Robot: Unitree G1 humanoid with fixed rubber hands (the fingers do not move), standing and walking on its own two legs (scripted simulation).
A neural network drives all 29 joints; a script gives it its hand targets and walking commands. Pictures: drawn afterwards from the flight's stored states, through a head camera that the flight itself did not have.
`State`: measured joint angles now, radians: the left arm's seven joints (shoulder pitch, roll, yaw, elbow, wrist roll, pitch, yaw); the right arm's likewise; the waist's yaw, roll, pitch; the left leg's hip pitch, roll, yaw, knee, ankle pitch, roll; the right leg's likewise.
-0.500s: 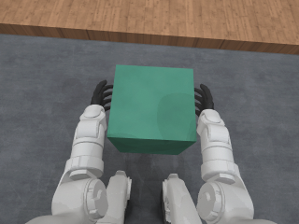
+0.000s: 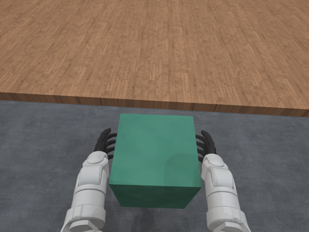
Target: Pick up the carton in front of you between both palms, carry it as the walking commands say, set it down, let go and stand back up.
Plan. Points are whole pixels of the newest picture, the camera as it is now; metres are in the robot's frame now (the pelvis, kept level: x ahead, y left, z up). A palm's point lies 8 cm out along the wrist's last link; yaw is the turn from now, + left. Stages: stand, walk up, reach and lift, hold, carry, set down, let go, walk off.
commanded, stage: reach and lift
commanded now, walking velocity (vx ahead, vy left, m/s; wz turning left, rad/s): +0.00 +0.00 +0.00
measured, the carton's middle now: (154, 164) +0.32 +0.00 -0.07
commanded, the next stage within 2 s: hold in 1.10 s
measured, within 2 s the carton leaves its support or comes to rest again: neither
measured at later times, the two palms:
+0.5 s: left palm (97, 152) +0.29 +0.16 +0.04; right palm (213, 155) +0.30 -0.15 +0.05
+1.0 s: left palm (97, 149) +0.30 +0.15 +0.05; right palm (215, 151) +0.30 -0.15 +0.06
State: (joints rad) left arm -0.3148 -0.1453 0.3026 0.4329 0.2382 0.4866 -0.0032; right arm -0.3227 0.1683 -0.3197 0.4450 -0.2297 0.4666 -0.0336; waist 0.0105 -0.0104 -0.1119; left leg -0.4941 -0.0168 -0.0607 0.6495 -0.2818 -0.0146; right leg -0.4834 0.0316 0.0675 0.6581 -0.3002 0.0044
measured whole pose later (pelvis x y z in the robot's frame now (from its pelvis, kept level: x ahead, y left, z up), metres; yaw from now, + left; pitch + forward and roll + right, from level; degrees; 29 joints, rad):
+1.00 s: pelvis +0.01 +0.00 +0.02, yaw +0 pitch -5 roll +0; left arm -0.25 -0.15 0.22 0.27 0.27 0.68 -0.02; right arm -0.26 0.15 -0.24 0.29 -0.28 0.67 0.00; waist 0.01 0.00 0.03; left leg -0.09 -0.01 -0.06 0.38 -0.19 -0.01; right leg -0.08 0.02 0.07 0.38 -0.21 0.00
